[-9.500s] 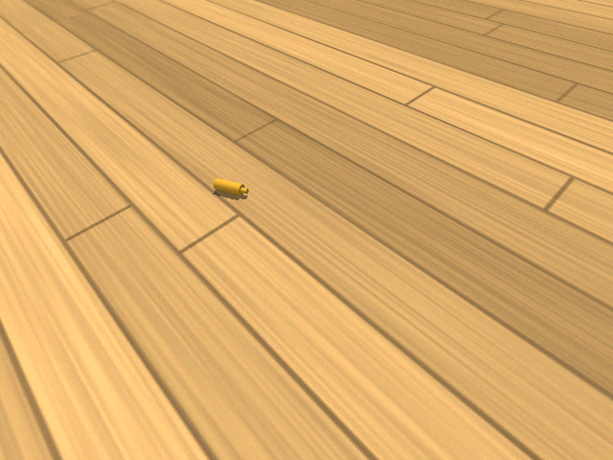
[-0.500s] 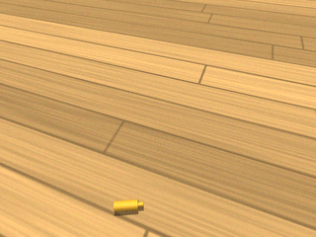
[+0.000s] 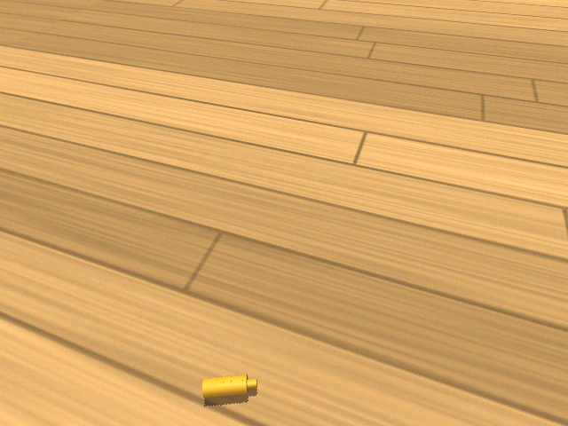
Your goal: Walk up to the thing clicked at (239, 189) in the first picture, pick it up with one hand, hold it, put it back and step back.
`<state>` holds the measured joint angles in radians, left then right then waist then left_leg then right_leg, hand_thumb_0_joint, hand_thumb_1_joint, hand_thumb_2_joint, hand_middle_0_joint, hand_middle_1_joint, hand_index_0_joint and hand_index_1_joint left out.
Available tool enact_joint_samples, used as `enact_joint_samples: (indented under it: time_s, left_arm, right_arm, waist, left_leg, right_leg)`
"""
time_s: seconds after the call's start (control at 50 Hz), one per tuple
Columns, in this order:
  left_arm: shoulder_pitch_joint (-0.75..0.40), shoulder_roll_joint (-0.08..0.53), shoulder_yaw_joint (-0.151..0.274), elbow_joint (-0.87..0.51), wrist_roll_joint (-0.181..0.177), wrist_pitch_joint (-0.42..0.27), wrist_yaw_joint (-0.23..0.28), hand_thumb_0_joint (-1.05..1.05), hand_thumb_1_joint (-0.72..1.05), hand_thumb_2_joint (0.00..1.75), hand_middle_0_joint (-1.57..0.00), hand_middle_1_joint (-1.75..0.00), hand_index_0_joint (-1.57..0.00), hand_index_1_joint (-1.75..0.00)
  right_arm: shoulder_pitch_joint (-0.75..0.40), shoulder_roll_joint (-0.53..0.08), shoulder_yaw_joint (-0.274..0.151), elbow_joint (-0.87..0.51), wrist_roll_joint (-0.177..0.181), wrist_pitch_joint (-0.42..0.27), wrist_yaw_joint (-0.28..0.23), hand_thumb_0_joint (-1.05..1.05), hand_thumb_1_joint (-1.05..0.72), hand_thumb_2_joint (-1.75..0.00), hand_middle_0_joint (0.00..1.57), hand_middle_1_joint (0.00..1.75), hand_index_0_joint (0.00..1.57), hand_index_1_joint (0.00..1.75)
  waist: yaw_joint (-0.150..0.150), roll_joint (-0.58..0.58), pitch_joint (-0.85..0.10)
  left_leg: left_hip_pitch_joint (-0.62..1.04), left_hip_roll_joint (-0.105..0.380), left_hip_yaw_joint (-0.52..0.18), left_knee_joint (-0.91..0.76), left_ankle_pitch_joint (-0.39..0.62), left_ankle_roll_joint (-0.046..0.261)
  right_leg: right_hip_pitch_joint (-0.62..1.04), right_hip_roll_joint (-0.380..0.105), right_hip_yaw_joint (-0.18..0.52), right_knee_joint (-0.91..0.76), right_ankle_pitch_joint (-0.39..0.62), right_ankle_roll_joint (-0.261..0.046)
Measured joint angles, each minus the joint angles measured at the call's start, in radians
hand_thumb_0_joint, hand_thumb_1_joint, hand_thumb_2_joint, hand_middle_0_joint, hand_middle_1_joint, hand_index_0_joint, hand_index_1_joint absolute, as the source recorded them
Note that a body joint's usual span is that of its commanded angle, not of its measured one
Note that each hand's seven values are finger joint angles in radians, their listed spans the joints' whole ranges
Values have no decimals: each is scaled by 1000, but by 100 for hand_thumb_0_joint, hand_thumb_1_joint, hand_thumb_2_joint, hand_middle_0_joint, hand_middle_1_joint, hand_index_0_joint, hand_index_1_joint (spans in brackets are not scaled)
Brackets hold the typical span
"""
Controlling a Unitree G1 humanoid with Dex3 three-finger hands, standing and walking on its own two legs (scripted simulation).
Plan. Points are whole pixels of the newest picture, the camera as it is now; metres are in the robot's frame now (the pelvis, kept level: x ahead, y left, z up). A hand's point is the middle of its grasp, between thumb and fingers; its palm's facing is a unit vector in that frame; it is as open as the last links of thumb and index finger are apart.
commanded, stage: stand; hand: left
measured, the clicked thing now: (230, 385) +0.40 +0.23 -0.75
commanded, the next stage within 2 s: walk up in 0.88 s
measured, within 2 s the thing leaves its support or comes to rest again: neither
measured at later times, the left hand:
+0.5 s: hand out of the picture +0.11 +0.26 -0.15, palm faces -0.01 -0.94 -0.35, open 7.4 cm
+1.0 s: hand out of the picture +0.11 +0.26 -0.16, palm faces +0.02 -0.93 -0.36, open 7.4 cm
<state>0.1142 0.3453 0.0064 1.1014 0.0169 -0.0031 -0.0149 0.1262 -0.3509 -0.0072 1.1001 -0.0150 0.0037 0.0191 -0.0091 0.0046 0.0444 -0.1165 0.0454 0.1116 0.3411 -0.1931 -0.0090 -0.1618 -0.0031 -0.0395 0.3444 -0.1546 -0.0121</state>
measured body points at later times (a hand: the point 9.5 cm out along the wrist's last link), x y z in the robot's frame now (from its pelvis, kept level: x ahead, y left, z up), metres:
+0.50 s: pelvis +0.03 +0.00 +0.00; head +0.04 +0.00 +0.45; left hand +0.11 +0.30 -0.13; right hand +0.12 -0.30 -0.13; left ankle +0.00 +0.12 -0.75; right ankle +0.02 -0.11 -0.75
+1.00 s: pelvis +0.02 +0.00 +0.00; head +0.06 +0.00 +0.44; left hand +0.11 +0.31 -0.13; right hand +0.12 -0.30 -0.13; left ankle +0.00 +0.12 -0.75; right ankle +0.02 -0.11 -0.75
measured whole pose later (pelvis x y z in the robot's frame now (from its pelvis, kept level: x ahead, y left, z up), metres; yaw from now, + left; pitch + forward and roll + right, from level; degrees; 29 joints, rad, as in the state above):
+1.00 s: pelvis +0.02 +0.00 +0.00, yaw +1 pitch -1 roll +0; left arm 0.07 0.37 0.03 1.06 -0.01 0.01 0.01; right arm 0.06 -0.35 -0.02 1.07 0.01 0.02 0.01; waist 0.00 -0.01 0.11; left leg -0.14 0.04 0.09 0.40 -0.24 -0.01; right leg -0.18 -0.01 -0.06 0.40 -0.21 -0.01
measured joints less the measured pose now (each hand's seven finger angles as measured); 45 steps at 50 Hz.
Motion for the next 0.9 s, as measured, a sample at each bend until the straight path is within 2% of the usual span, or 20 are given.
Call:
enact_joint_samples:
  time_s: [0.24, 0.9]
  left_arm:
    - [14, -3, -7, 40, -7, -17, 5, 0, 90, 90, -21, -30, -21, -30]
    - [-22, 1, 4, 36, -13, -8, 16, 0, 90, 90, -21, -30, -21, -30]
  right_arm:
    - [14, 11, 7, 35, 1, -23, -6, 1, -90, -89, 20, 30, 20, 30]
    - [-35, 7, 9, 25, 9, -12, -16, 1, -90, -89, 20, 30, 20, 30]
  waist:
    - [1, 2, -17]
    - [4, 0, -5]
  left_leg:
    - [40, -5, -6, -44, -5, -2]
    - [67, -5, -19, -53, -23, -5]
  right_leg:
    - [39, -2, -6, -36, -12, 4]
    - [75, -1, -19, -52, -31, 6]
